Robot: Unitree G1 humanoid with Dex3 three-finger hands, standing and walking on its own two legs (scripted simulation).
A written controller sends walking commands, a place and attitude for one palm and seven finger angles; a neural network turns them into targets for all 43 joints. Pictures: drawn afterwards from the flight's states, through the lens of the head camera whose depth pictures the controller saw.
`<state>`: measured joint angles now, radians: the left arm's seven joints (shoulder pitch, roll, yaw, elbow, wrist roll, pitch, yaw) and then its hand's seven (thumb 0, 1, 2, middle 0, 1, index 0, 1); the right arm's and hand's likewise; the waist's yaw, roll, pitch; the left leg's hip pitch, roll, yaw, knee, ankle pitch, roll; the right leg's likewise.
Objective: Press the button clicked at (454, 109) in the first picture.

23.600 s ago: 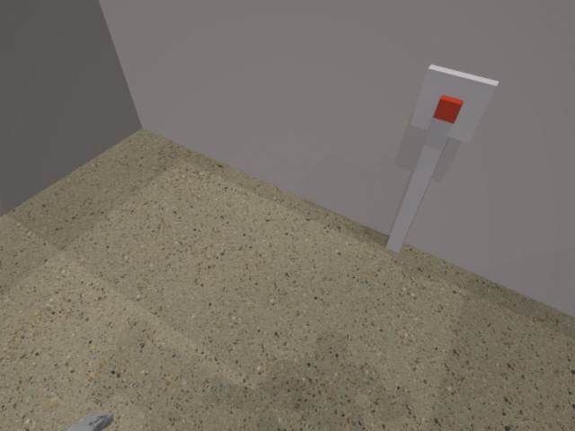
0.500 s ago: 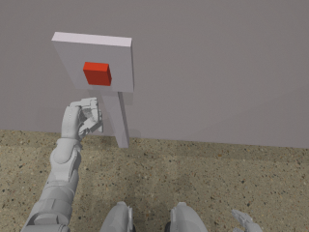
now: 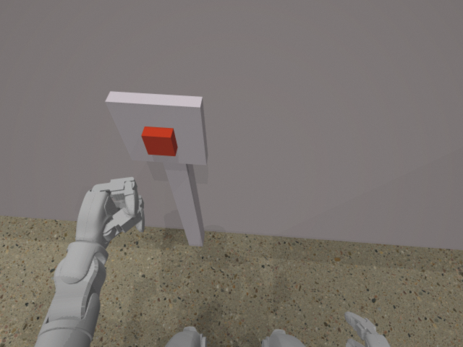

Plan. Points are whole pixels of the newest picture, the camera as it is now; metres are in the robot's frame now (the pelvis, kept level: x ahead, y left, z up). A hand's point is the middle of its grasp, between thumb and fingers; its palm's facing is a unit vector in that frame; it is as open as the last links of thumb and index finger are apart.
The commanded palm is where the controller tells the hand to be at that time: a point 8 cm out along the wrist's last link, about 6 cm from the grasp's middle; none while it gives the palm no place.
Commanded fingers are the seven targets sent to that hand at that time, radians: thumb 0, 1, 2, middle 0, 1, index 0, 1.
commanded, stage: draw the hand back to the body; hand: left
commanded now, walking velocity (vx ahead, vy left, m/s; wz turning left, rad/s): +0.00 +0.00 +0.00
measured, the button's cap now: (160, 140) +0.51 +0.16 +0.02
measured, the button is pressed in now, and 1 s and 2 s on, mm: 0 0 0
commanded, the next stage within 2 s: step back with the hand held close in 1.16 s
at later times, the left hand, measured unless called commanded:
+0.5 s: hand (71, 234) +0.25 +0.21 +0.14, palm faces +0.25 -0.92 -0.30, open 3.1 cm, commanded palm +0.21 +0.26 +0.17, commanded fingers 0.00 0.90 0.90 -1.30 -1.50 -1.30 -1.50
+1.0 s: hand out of the picture +0.20 +0.24 +0.24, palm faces +0.43 -0.81 -0.41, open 3.1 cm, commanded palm +0.15 +0.28 +0.25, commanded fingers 0.00 0.90 0.90 -1.30 -1.50 -1.30 -1.50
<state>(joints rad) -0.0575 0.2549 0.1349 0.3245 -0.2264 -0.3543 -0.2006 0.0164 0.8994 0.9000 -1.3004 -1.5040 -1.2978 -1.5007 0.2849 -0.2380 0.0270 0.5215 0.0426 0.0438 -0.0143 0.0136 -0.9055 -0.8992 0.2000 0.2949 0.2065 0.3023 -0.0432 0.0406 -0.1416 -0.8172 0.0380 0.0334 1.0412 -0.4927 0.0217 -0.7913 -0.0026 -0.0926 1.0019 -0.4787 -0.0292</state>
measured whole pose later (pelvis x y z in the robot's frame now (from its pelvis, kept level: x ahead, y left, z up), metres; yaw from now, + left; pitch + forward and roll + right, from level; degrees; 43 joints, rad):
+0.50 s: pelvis +0.02 +0.00 +0.06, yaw +1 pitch +1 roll -1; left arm 0.34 0.30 0.09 -0.18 -0.07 -0.03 0.12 0.02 0.90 0.90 -1.30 -1.50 -1.30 -1.50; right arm 0.21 -0.23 0.05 0.53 0.03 -0.03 -0.10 0.02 -0.90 -0.90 0.20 0.29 0.21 0.30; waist 0.03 0.05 -0.05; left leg -0.29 0.01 0.04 0.61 -0.34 0.02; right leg -0.27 0.00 -0.08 0.58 -0.34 -0.02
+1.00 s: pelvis +0.03 +0.00 +0.07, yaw +0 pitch -4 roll -1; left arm 0.55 0.33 0.29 -0.49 -0.06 -0.07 0.12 0.01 0.89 0.90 -1.30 -1.50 -1.30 -1.50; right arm 0.21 -0.23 0.02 0.60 0.01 -0.10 -0.07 0.02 -0.90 -0.90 0.20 0.30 0.21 0.30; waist 0.07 0.08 -0.01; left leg -0.10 0.01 0.05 0.46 -0.29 0.02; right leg -0.08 0.01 -0.07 0.42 -0.27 -0.02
